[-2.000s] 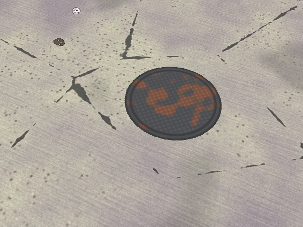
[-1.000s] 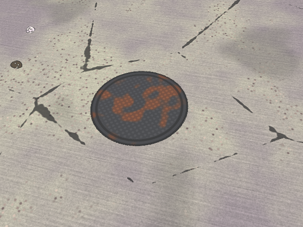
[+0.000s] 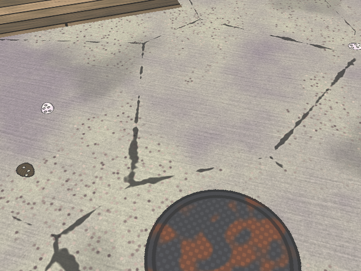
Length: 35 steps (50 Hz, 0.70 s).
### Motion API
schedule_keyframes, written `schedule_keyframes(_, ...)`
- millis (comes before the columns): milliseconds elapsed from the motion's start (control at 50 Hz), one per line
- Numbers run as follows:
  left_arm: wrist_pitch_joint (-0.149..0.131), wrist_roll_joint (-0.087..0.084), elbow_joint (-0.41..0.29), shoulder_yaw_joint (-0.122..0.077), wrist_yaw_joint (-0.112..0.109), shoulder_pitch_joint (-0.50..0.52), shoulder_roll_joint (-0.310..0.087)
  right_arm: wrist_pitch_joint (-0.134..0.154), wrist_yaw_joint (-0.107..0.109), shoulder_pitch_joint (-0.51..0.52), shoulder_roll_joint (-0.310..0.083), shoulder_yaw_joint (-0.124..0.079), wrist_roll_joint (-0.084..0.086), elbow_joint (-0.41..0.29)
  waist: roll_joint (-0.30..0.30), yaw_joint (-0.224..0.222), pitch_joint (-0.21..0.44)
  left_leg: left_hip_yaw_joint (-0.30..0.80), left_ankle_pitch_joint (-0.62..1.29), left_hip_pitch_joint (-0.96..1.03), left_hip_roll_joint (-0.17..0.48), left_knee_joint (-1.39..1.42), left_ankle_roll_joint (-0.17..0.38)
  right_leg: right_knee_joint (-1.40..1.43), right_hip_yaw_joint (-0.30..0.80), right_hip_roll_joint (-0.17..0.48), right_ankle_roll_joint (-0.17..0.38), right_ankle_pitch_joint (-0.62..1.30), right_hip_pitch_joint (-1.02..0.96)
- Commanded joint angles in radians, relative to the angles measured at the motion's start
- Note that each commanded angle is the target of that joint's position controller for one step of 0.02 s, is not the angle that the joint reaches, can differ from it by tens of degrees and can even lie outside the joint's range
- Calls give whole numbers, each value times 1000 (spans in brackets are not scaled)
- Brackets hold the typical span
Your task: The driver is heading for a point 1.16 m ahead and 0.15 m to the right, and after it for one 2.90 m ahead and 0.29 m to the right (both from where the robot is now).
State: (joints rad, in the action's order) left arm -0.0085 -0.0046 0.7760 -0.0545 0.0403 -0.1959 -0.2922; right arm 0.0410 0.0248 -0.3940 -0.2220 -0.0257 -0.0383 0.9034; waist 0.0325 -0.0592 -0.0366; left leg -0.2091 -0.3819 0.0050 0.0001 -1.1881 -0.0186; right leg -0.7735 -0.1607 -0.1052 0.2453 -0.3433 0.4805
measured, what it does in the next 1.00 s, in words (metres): walks ahead, turning right: left foot, then right foot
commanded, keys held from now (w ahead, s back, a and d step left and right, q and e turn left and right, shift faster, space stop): w+e+shift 0.46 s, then w+shift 0.04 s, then w+q+shift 0.50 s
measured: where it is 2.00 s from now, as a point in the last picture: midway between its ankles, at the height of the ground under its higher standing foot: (262, 107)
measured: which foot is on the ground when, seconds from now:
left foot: up 0.00-0.34, down 0.36-0.80, up 0.82-1.00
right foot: down 0.00-0.36, up 0.38-0.76, down 0.78-1.00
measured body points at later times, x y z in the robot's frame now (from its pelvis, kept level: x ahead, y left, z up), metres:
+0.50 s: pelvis +0.45 +0.02 +0.04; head +0.48 +0.01 +0.49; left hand +0.69 +0.25 -0.06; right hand +0.42 -0.29 -0.06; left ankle +0.54 +0.13 -0.69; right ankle +0.30 -0.01 -0.57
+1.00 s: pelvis +0.84 -0.20 +0.05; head +0.85 -0.21 +0.50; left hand +0.97 +0.06 -0.07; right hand +0.83 -0.50 -0.08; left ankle +0.91 -0.08 -0.59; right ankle +0.74 -0.26 -0.69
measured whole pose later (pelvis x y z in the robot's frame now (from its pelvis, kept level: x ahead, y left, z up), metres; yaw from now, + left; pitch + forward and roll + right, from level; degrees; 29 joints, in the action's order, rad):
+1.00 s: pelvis +0.84 -0.20 +0.05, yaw -20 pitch +1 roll -2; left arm -0.10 0.02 0.85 -0.04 0.00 -0.37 -0.30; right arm 0.01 -0.04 -0.26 -0.32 -0.06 -0.02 0.81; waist -0.05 -0.01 -0.01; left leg 0.00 -0.20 -0.66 0.10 -1.23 0.08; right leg -0.39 -0.17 -0.01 0.03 -0.31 0.09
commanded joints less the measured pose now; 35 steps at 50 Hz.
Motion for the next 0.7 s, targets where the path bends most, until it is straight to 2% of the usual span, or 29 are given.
schedule_keyframes(20, 12, 24, 35, -70, -31, -251, -220, 88, -24, 183, -97, 11, -11, -293, 86, -20, 119, 323, -70, -920, -26, -495, 18, 523, 993, 345, 271, -154, -697)
schedule_keyframes(40, 4, 34, 37, -57, -36, -222, -155, 97, -28, 203, -155, 0, -10, -273, -76, 21, 5, 324, 2, -897, 24, -389, 16, 595, 966, 338, 215, -246, -550)
schedule_keyframes(60, -9, 31, 40, -50, -40, -187, -144, 89, -25, 227, -159, 1, -25, -269, -135, 65, -50, 320, 22, -841, 54, -307, 2, 595, 889, 303, 178, -175, -415)
schedule_keyframes(80, -30, 24, 30, -47, -46, -167, -150, 67, -24, 219, -150, 8, -41, -264, -154, 96, -72, 321, 34, -781, 82, -233, -18, 594, 803, 255, 157, -96, -310)
schedule_keyframes(120, -65, 13, 25, -38, -47, -149, -143, 26, -30, 266, -131, 21, -44, -283, -166, 117, -110, 282, 66, -660, 126, -41, -60, 627, 661, 169, 129, -7, -97)
schedule_keyframes(140, -78, 12, 22, -43, -46, -154, -158, 20, -36, 327, -127, 26, -39, -307, -158, 98, -119, 252, 122, -618, 130, 71, -73, 641, 605, 135, 122, 82, -48)
schedule_keyframes(180, -85, 10, 27, -51, -40, -180, -159, 19, -45, 437, -96, 41, -14, -350, -111, 45, -116, 221, 293, -538, 117, 315, -74, 619, 520, 77, 78, 264, -39)
schedule_keyframes(200, -85, 3, 35, -56, -34, -203, -163, 20, -47, 474, -77, 49, -1, -367, -78, 13, -93, 204, 381, -503, 94, 421, -63, 602, 502, 63, 51, 356, -78)
schedule_keyframes(240, -83, -4, 44, -65, -23, -247, -179, 22, -44, 505, -78, 49, 14, -385, -22, -35, -34, 185, 480, -456, 47, 538, -38, 571, 513, 80, 16, 520, -197)
schedule_keyframes(280, -79, -1, 41, -73, -26, -242, -190, 28, -37, 493, -110, 38, 16, -391, 14, -32, 3, 205, 467, -398, 18, 641, -19, 500, 528, 99, -20, 636, -304)
schedule_keyframes(300, -80, 1, 35, -76, -29, -229, -203, 32, -30, 441, -142, 25, 15, -378, 24, -6, 46, 215, 427, -317, -9, 675, -11, 423, 538, 100, -46, 753, -347)
schedule_keyframes(320, -81, 8, 30, -82, -30, -209, -231, 36, -18, 333, -194, 2, 18, -348, 28, 50, 126, 226, 347, -194, -34, 666, -1, 288, 542, 101, -71, 868, -381)
schedule_keyframes(340, -83, 13, 16, -89, -27, -145, -266, 41, -5, 144, -241, -23, 22, -304, 29, 177, 216, 226, 277, 2, -19, 661, 6, 72, 531, 84, -90, 867, -328)
schedule_keyframes(360, -94, 18, -10, -75, -25, -82, -211, 44, 16, -95, -305, -54, 7, -248, -1, 291, 320, 301, 108, 253, 83, 611, 23, -211, 488, 43, -104, 707, -174)
schedule_keyframes(380, -100, 12, -60, -23, -31, -78, -12, 48, 26, -212, -358, -67, -39, -218, -277, 268, 377, 646, -242, 450, 364, 698, 36, -545, 400, -45, -105, -168, 106)
schedule_keyframes(400, -91, -30, -113, -2, -30, -206, -20, 43, 10, -47, -387, -79, -42, -244, -492, 113, 440, 1173, -428, 416, 493, 952, 122, -685, 332, -31, -110, -142, 273)
schedule_keyframes(420, -64, 3, -69, -9, -38, -139, -99, 35, 1, 108, -255, -62, -32, -283, -252, 110, 264, 1018, -561, 245, 424, 972, 133, -695, 293, 65, -110, -3, 310)
schedule_keyframes(440, -52, 21, -72, -16, -24, -89, -118, 31, -4, 149, -191, -47, -21, -276, -137, 101, 162, 811, -372, 113, 375, 949, 125, -640, 259, 102, -122, 67, 291)
schedule_keyframes(460, -40, 30, -75, -17, -8, -46, -114, 30, -9, 131, -165, -41, -24, -247, -64, 100, 111, 659, -180, 30, 328, 949, 106, -607, 252, 134, -132, 80, 264)
schedule_keyframes(480, -32, 45, -101, -9, 11, -22, -83, 38, -8, 78, -147, -32, -20, -201, -90, 90, 81, 563, -74, -27, 299, 951, 106, -585, 260, 157, -136, 87, 253)
schedule_keyframes(500, -23, 48, -118, 4, 24, -9, -48, 49, -16, 39, -121, -26, -11, -159, -121, 79, 51, 495, 1, -68, 277, 964, 99, -570, 265, 177, -139, 95, 254)
schedule_keyframes(520, -19, 53, -136, 17, 29, 19, -22, 63, -26, 7, -99, -20, -2, -128, -121, 76, 34, 460, 64, -91, 259, 981, 107, -559, 280, 175, -139, 98, 266)
schedule_keyframes(540, -18, 55, -150, 27, 32, 30, -4, 76, -34, -6, -100, -18, 4, -109, -118, 63, 19, 438, 108, -111, 259, 1003, 118, -526, 305, 164, -140, 107, 282)
schedule_keyframes(560, -20, 56, -164, 32, 33, 55, -9, 86, -38, -14, -113, -19, 6, -99, -110, 56, 0, 408, 162, -123, 253, 1025, 134, -481, 318, 150, -144, 132, 303)
schedule_keyframes(600, -29, 57, -208, 37, 32, 164, -46, 90, -40, -36, -143, -23, 12, -81, -81, 59, -54, 320, 267, -141, 222, 1071, 155, -323, 290, 127, -158, 180, 334)
schedule_keyframes(620, -34, 57, -234, 47, 39, 198, -52, 90, -39, -15, -175, -29, 14, -79, -109, 34, -71, 304, 281, -173, 223, 1110, 166, -174, 250, 149, -162, 234, 286)
schedule_keyframes(640, -40, 57, -241, 55, 49, 246, -60, 86, -39, -14, -174, -29, 23, -71, -87, 38, -94, 274, 328, -217, 196, 1164, 163, -56, 162, 164, -166, 296, 202)
schedule_keyframes(660, -45, 56, -247, 64, 57, 288, -47, 85, -40, -38, -187, -30, 28, -63, -74, 56, -99, 261, 407, -259, 194, 1211, 165, 23, 111, 151, -163, 329, 86)
schedule_keyframes(700, -54, 48, -240, 69, 50, 308, -46, 80, -45, -86, -243, -40, 28, -40, -78, 66, -89, 242, 656, -197, 210, 1180, 172, 88, 89, 121, -156, 311, -32)
Velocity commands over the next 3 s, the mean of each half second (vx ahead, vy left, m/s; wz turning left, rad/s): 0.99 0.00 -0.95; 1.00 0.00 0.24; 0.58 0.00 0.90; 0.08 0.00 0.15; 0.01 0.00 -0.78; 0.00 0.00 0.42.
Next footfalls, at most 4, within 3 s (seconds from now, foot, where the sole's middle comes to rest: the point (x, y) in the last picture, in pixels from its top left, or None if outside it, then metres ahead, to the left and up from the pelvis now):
0.36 left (166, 247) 0.58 0.12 -0.73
0.78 right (270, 204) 0.78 -0.28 -0.73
1.22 left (255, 120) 1.25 -0.26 -0.73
1.62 right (272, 90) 1.48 -0.38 -0.73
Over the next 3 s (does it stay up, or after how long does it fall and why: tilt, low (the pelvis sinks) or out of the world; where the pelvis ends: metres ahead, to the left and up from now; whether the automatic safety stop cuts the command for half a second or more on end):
stays up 1.35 -0.32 0.05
